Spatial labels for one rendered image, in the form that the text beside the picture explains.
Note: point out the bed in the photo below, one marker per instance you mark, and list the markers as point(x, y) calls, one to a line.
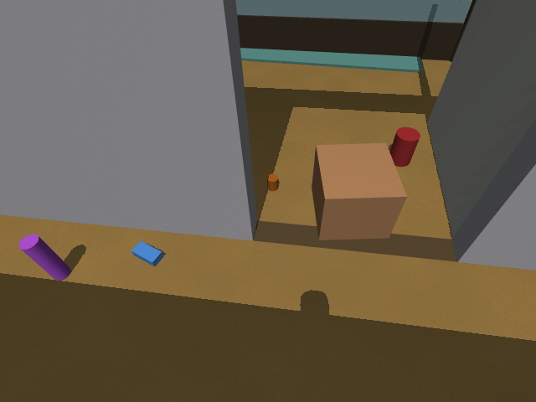
point(429, 29)

